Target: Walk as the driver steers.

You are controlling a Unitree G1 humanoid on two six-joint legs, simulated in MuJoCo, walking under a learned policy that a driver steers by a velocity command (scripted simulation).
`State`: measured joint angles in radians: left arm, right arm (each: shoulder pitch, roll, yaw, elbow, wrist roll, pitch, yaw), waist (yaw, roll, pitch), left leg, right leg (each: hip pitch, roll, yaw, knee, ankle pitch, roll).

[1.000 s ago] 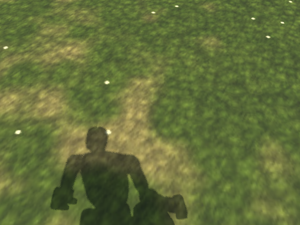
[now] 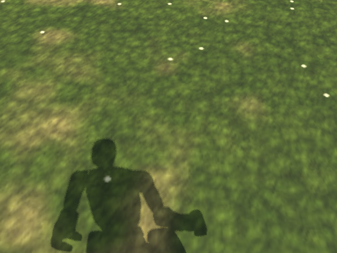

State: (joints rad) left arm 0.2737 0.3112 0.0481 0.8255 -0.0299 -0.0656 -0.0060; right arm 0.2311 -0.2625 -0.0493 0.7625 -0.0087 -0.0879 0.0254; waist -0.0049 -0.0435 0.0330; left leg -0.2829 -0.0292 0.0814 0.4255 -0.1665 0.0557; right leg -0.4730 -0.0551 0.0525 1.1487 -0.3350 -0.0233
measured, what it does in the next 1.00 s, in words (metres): walks ahead, turning right: right foot, then left foot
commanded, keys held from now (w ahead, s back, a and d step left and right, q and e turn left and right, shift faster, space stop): w+e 0.98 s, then w+q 0.02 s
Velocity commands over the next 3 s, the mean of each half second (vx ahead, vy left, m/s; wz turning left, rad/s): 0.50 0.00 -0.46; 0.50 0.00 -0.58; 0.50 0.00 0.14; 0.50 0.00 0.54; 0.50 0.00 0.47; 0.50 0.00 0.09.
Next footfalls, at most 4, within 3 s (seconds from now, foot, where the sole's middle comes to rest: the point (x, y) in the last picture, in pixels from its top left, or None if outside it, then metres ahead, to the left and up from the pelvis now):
0.38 right None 0.36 -0.17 -0.78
0.86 left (186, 202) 0.69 -0.07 -0.78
1.34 right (265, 191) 0.74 -0.42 -0.78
1.84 left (222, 127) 1.10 -0.27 -0.78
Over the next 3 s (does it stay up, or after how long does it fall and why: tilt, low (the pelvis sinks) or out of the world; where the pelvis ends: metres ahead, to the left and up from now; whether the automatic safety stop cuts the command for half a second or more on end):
stays up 1.54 -0.32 0.00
